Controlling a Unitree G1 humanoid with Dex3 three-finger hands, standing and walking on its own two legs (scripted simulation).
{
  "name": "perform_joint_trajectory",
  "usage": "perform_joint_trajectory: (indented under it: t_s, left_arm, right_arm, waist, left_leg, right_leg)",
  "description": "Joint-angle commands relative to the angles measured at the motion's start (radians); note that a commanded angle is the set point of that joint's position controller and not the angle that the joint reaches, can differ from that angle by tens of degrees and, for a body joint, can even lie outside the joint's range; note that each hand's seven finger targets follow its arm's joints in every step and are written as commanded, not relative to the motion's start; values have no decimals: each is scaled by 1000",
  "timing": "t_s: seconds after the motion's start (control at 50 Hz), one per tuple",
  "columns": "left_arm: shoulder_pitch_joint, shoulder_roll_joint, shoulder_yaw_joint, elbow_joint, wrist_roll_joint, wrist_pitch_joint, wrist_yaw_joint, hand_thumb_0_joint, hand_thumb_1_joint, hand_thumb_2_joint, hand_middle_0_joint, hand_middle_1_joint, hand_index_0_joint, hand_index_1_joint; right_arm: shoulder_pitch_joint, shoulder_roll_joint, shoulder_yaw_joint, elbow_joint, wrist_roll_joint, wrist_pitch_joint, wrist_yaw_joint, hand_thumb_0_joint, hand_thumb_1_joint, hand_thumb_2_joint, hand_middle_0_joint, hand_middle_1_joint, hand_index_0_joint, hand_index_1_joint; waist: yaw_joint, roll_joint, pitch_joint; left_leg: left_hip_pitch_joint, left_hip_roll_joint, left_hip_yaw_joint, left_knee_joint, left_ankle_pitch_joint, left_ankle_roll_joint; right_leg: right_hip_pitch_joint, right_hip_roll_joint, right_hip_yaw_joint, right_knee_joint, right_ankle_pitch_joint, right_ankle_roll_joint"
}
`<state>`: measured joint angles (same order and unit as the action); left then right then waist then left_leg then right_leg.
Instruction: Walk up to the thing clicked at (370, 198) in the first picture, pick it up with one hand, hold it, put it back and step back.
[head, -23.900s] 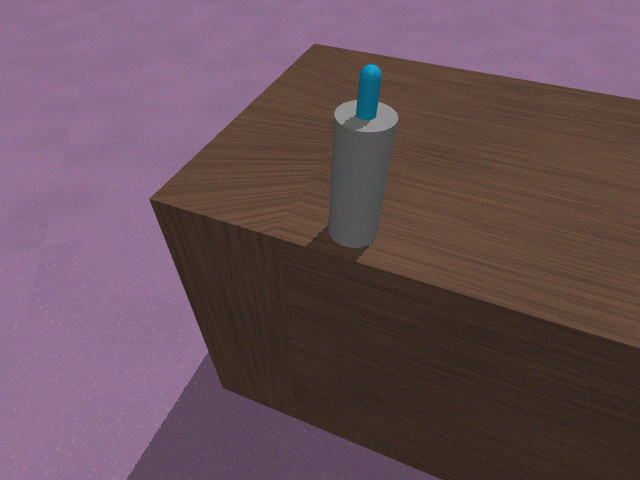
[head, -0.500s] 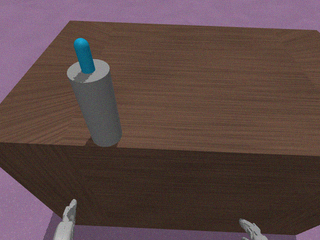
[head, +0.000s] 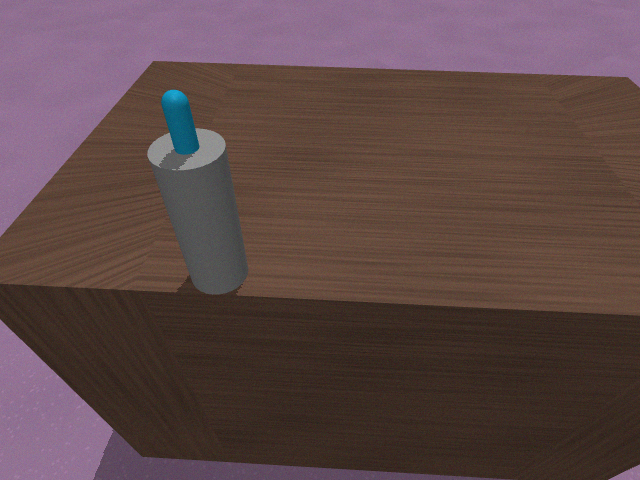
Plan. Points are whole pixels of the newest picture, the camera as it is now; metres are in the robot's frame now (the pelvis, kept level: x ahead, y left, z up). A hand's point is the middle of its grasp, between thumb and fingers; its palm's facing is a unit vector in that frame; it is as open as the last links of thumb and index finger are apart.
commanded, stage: home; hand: left
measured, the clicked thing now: (201, 200) +0.41 +0.16 +0.17
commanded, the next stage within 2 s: stand in 1.38 s
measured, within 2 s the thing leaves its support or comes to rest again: neither
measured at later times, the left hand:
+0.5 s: hand out of the picture +0.05 +0.26 -0.14, palm faces -0.04 -0.93 -0.36, open 17.4 cm
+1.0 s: hand out of the picture +0.08 +0.26 -0.14, palm faces -0.03 -0.94 -0.35, open 17.4 cm
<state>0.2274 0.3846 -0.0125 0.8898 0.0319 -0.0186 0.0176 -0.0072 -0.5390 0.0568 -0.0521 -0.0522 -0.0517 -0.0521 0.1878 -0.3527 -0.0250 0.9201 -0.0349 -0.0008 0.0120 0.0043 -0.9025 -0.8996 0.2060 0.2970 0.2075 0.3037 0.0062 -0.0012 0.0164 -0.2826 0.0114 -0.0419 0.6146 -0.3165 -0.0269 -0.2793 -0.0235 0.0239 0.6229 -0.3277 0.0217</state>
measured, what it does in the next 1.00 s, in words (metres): stands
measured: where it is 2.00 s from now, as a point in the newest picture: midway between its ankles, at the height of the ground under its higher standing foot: outside the picture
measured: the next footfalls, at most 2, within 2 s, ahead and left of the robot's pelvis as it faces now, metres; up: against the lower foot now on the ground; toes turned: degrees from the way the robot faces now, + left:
none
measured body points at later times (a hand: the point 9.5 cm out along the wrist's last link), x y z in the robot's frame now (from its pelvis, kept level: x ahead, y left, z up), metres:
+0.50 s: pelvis -0.01 +0.00 +0.02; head -0.01 +0.00 +0.47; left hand +0.05 +0.30 -0.11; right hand +0.04 -0.30 -0.12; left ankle +0.01 +0.14 -0.73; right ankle +0.00 -0.14 -0.73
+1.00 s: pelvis +0.00 +0.00 +0.02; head +0.01 +0.00 +0.47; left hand +0.08 +0.30 -0.11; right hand +0.08 -0.30 -0.11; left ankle +0.01 +0.14 -0.73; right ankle +0.00 -0.14 -0.73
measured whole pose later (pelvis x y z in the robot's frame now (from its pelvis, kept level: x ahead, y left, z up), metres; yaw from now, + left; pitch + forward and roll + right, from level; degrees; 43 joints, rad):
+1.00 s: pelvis +0.00 +0.00 +0.02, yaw +0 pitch -2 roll +0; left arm 0.10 0.35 -0.01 1.13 0.01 -0.01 0.00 0.00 -0.53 0.06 -0.05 -0.05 -0.05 -0.05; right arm 0.11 -0.35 0.01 1.11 -0.01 -0.01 0.01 0.00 -0.90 -0.90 0.21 0.30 0.21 0.30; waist 0.01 0.01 0.05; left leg -0.13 0.02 -0.04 0.35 -0.19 -0.03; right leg -0.12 -0.02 0.02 0.35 -0.19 0.03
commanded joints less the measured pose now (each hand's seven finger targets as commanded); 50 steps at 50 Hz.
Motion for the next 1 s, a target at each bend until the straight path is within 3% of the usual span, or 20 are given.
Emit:
perform_joint_trajectory:
  t_s: [0.0,0.08,0.2,0.32,0.42,0.58,0.64,0.68,0.72,0.74,0.82,0.9,0.98]
  left_arm:
    - [-90,186,33,-4,-7,-37,9,0,-562,48,-48,-50,-47,-50]
    - [-95,191,23,68,-18,-27,7,0,-561,49,-48,-50,-47,-50]
    - [-93,213,25,140,-15,-18,0,0,-557,51,-48,-50,-48,-51]
    - [-122,209,30,165,-19,-24,2,0,-555,52,-48,-50,-48,-51]
    - [-115,201,33,183,-23,-20,0,0,-562,48,-48,-49,-47,-50]
    - [-133,189,34,191,-22,-20,0,0,-559,50,-48,-49,-47,-50]
    - [-136,186,34,196,-24,-16,-1,0,-555,52,-48,-51,-48,-51]
    - [-142,186,36,198,-23,-16,-1,0,-571,43,-47,-48,-46,-48]
    - [-148,189,38,198,-22,-14,0,0,-525,70,-52,-55,-51,-56]
    - [-142,184,36,200,-23,-14,-2,0,-579,38,-46,-46,-45,-47]
    - [-154,183,37,197,-24,-15,-2,0,-542,59,-50,-53,-49,-53]
    - [-156,182,39,197,-23,-13,-1,0,-556,52,-48,-51,-48,-51]
    - [-154,181,41,196,-24,-14,-2,0,-553,53,-49,-51,-48,-52]
  right_arm:
    - [-47,-161,-28,-18,12,-25,-8,0,-896,-902,201,301,201,301]
    - [-60,-194,-18,43,11,-26,-9,0,-896,-902,201,301,201,301]
    - [-59,-213,-17,100,15,-18,-9,0,-896,-902,201,301,201,301]
    - [-35,-204,-16,126,14,-22,-9,0,-895,-902,201,301,201,301]
    - [-56,-203,-14,133,17,-23,-13,0,-895,-902,201,301,201,301]
    - [-62,-207,-9,136,23,-26,-20,0,-895,-902,201,301,201,301]
    - [-67,-207,-6,142,24,-25,-20,0,-895,-902,201,301,201,301]
    - [-72,-211,-8,139,23,-26,-22,0,-895,-902,201,301,201,301]
    - [-74,-209,-7,140,23,-24,-22,0,-895,-902,201,301,201,301]
    - [-79,-212,-7,141,24,-24,-22,0,-895,-902,201,301,201,301]
    - [-85,-214,-8,140,26,-25,-23,0,-895,-902,201,301,201,301]
    - [-97,-212,-9,139,24,-22,-23,0,-896,-902,201,301,201,301]
    - [-98,-218,-10,141,25,-24,-22,0,-896,-902,201,301,201,301]
  waist:
    - [-18,-15,-61]
    - [-1,25,-36]
    - [3,6,31]
    - [-6,-25,-13]
    - [3,3,9]
    - [-2,11,-38]
    - [-2,20,-19]
    - [-2,10,-41]
    - [-3,10,-36]
    - [-2,16,-17]
    - [-4,10,-54]
    - [-4,3,-39]
    - [-2,17,-47]
  left_leg:
    - [80,62,-65,-162,166,58]
    - [80,85,-90,-243,171,56]
    - [68,75,-91,-304,-3,50]
    - [100,78,-78,-292,102,51]
    - [96,82,-79,-308,90,46]
    - [131,96,-70,-304,223,46]
    - [120,91,-69,-320,185,43]
    - [140,97,-67,-314,239,43]
    - [128,96,-66,-319,225,43]
    - [130,94,-67,-323,209,41]
    - [160,104,-63,-306,301,41]
    - [159,102,-62,-316,254,39]
    - [159,100,-58,-317,281,39]
  right_leg:
    - [31,-100,103,-201,170,-83]
    - [82,-82,78,-227,157,-64]
    - [36,-82,96,-313,-30,-59]
    - [84,-95,105,-333,42,-56]
    - [87,-87,92,-330,71,-50]
    - [147,-94,77,-311,231,-49]
    - [144,-91,78,-326,200,-43]
    - [158,-93,74,-312,250,-44]
    - [168,-92,70,-316,234,-43]
    - [147,-91,72,-325,217,-39]
    - [179,-99,68,-312,312,-42]
    - [162,-93,62,-325,258,-38]
    - [185,-97,63,-323,299,-34]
